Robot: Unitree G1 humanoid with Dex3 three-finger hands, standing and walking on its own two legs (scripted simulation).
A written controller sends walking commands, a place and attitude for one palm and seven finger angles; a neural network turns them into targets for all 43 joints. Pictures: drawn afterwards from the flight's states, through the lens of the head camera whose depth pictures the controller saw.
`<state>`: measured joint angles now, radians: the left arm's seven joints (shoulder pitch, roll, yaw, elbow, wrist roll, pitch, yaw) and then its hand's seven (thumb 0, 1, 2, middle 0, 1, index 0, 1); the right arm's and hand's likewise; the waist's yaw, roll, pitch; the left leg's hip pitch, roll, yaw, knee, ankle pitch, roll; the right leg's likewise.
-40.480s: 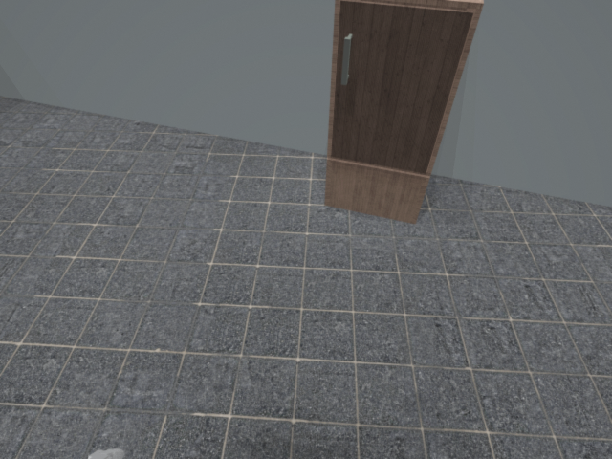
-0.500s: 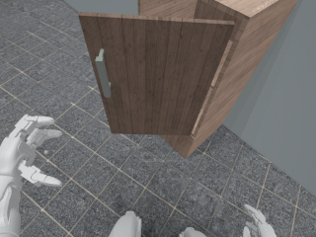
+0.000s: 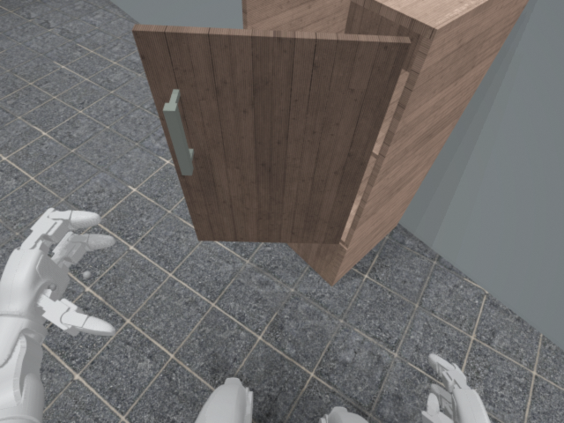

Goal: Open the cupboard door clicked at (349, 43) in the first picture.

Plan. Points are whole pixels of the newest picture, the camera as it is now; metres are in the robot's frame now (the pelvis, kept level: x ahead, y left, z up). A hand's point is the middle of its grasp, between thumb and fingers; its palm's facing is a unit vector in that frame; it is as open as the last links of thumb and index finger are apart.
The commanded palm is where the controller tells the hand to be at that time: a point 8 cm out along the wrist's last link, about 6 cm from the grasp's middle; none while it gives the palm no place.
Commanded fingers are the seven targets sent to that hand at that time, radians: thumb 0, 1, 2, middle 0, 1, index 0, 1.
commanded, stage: move the hooked fingers beside the handle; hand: left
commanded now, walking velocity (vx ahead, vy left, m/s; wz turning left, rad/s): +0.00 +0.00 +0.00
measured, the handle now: (181, 135) +0.56 +0.22 +0.04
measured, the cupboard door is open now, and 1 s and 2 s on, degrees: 47 47 47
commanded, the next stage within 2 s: none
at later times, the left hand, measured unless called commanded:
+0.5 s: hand (106, 225) +0.36 +0.28 +0.05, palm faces +0.06 -1.00 -0.01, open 14.0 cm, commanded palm +0.34 +0.32 +0.05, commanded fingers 0.00 -0.50 0.30 -0.30 -1.20 -0.30 -1.20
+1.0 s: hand (129, 188) +0.43 +0.27 +0.04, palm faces +0.06 -1.00 +0.00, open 14.0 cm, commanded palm +0.42 +0.31 +0.04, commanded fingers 0.00 -0.50 0.30 -0.30 -1.20 -0.30 -1.20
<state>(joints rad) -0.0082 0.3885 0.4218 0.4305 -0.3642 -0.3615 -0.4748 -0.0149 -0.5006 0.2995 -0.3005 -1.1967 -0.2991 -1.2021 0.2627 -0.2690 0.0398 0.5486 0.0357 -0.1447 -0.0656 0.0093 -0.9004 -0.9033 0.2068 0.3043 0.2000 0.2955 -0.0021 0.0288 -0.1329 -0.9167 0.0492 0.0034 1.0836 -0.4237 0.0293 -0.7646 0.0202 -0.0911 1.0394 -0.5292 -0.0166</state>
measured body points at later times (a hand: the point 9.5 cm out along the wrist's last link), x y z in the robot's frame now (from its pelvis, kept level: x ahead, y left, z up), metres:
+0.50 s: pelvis +0.00 +0.00 -0.01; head +0.08 +0.02 +0.43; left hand +0.35 +0.33 +0.05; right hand +0.11 -0.26 -0.10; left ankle +0.06 +0.10 -0.66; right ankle -0.01 -0.12 -0.66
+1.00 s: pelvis +0.00 +0.01 -0.01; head +0.11 +0.04 +0.42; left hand +0.42 +0.33 +0.05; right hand +0.07 -0.26 -0.12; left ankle +0.06 +0.10 -0.66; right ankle -0.01 -0.12 -0.66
